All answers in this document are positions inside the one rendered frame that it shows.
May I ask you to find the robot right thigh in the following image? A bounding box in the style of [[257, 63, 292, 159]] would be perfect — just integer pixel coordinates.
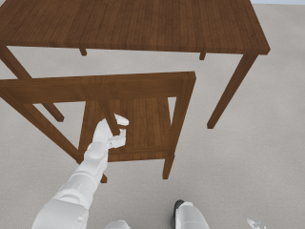
[[175, 205, 210, 229]]

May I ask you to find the robot right hand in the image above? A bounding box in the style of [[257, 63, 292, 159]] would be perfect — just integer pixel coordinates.
[[247, 217, 266, 229]]

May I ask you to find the chair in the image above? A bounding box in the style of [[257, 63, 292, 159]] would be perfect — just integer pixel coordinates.
[[0, 71, 196, 183]]

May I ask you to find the table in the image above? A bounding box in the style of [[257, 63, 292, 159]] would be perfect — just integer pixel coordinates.
[[0, 0, 271, 129]]

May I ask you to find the robot left hand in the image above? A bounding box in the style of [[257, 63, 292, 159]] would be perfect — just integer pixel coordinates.
[[92, 114, 129, 149]]

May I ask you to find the robot left forearm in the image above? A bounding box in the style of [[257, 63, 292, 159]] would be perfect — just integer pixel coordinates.
[[31, 141, 109, 229]]

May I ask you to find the right robot shin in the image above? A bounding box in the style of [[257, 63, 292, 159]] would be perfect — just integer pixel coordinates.
[[179, 201, 193, 207]]

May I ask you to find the robot left upper arm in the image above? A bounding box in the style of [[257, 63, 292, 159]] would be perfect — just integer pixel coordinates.
[[33, 198, 89, 229]]

